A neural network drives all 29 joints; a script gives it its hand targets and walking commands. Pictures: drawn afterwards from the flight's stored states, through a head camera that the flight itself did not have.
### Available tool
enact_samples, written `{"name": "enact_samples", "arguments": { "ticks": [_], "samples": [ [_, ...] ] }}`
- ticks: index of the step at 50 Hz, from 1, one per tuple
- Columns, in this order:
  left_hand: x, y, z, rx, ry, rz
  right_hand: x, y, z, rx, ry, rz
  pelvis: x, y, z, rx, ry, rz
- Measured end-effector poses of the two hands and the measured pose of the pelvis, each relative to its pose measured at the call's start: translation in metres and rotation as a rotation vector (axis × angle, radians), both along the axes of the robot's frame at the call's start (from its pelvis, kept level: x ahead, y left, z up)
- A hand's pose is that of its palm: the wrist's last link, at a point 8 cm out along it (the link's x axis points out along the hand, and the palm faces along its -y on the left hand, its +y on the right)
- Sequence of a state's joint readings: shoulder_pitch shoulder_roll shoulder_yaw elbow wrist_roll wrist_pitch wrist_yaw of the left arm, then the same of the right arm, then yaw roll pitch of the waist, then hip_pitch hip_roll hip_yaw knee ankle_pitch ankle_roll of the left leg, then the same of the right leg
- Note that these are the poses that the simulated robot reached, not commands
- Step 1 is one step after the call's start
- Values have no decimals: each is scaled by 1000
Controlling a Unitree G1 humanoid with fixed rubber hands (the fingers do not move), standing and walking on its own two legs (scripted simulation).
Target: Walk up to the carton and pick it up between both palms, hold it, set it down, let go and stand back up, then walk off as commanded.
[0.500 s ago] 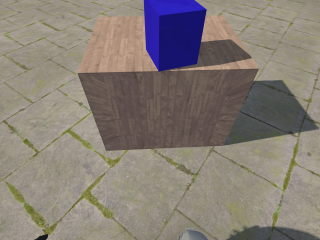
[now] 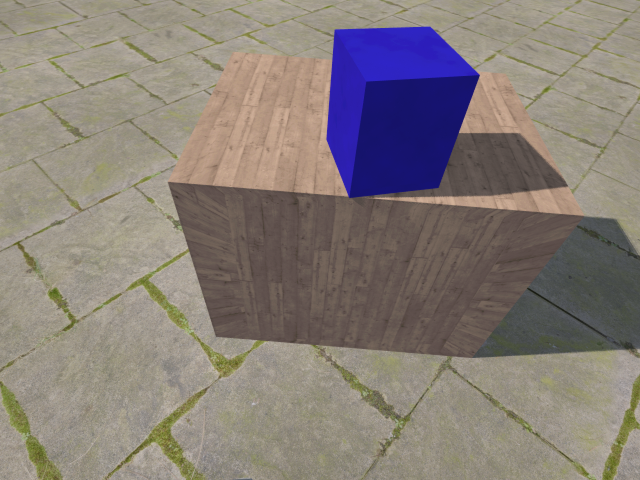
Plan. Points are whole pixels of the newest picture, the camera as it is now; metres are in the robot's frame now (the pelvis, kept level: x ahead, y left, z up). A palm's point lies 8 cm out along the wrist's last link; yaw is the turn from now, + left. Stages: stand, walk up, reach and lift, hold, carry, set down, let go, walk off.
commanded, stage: walk up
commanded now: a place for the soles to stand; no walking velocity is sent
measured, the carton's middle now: (389, 113) +0.78 -0.10 +0.05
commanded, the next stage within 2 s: none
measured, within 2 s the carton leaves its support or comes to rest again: neither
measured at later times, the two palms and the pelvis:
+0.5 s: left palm (115, 427) +0.20 +0.26 -0.07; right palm (604, 475) +0.19 -0.38 -0.11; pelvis +0.13 -0.06 +0.00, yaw -1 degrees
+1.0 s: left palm (167, 344) +0.33 +0.25 -0.11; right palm (566, 382) +0.31 -0.37 -0.11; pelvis +0.25 -0.05 -0.01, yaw +0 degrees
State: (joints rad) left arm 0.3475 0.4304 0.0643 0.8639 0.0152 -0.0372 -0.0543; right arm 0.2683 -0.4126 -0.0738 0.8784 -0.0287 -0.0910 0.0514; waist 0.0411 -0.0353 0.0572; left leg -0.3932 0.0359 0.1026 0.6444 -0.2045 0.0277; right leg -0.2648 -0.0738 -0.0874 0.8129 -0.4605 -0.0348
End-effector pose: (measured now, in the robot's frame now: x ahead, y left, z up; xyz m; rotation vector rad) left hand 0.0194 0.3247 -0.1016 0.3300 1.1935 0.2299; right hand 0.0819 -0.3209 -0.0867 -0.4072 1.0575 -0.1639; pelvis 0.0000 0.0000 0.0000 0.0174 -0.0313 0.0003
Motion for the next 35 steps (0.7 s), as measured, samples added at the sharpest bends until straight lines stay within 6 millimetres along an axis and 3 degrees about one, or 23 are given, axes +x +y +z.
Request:
{"name": "enact_samples", "arguments": {
  "ticks": [4, 9, 14, 17, 21, 27, 35],
  "samples": [
    [41, -9, -6, -16, -6, -21, 19, -1, 9, -13, -47, -28, 23, -2, 2, 19, -1, -4],
    [100, -29, 0, -44, -64, -87, 25, -13, 8, -14, -27, -55, 49, -10, 4, 28, -3, -25],
    [155, -49, 9, -21, -111, -145, 28, -41, -9, 2, 15, -102, 78, -31, -2, 35, -17, -40],
    [178, -56, 13, 16, -163, -144, 40, -57, -27, 7, 58, -120, 96, -46, -11, -2, -27, -35],
    [182, -59, 23, 50, -172, -90, 73, -61, -32, 24, 81, -97, 114, -55, -7, -10, -34, -28],
    [174, -58, 33, 60, -91, -35, 121, -57, -19, 56, 83, -48, 143, -58, 9, -11, -20, -10],
    [181, -39, 15, 27, 4, 24, 186, -43, -3, 14, 71, -5, 193, -43, 8, -20, 3, 10]
  ]
}}
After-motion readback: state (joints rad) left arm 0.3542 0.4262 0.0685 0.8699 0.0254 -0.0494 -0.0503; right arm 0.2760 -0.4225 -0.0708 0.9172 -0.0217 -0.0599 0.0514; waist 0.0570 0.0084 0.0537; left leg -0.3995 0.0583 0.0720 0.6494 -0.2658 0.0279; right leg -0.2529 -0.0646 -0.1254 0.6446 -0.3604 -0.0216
